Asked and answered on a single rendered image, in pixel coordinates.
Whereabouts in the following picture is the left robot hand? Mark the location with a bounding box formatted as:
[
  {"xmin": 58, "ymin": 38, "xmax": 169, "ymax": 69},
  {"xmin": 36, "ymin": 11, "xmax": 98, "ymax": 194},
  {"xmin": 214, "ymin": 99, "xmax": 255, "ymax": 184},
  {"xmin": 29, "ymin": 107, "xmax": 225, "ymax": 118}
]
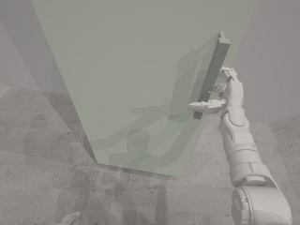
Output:
[{"xmin": 57, "ymin": 212, "xmax": 81, "ymax": 225}]

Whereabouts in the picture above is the right robot hand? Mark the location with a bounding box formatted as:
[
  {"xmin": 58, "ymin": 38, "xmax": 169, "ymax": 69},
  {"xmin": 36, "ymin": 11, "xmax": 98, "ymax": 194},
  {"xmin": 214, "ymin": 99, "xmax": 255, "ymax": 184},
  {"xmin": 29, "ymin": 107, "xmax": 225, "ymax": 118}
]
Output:
[{"xmin": 187, "ymin": 67, "xmax": 244, "ymax": 115}]

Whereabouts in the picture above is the robot right forearm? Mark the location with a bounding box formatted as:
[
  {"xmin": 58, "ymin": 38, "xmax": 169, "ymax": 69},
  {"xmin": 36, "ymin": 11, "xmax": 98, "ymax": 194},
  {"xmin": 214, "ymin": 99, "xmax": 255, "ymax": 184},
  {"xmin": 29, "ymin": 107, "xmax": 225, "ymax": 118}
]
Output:
[{"xmin": 218, "ymin": 105, "xmax": 293, "ymax": 224}]

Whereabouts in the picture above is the handle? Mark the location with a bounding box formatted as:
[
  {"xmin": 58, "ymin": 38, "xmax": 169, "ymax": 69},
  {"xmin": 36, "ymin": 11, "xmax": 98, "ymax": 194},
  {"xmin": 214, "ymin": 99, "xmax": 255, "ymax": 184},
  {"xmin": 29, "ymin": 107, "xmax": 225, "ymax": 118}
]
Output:
[{"xmin": 193, "ymin": 32, "xmax": 231, "ymax": 120}]

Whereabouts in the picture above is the robot right upper arm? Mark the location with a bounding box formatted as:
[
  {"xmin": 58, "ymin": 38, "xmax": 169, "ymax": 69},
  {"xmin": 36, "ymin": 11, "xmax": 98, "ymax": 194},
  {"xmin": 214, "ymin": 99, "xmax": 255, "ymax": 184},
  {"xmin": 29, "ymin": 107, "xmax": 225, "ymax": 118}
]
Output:
[{"xmin": 232, "ymin": 186, "xmax": 292, "ymax": 225}]

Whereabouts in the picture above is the fridge door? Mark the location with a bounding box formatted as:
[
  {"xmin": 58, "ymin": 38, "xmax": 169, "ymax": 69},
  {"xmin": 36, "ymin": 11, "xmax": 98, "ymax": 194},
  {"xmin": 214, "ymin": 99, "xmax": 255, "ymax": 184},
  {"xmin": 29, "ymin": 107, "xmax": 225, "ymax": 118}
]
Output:
[{"xmin": 31, "ymin": 0, "xmax": 258, "ymax": 177}]

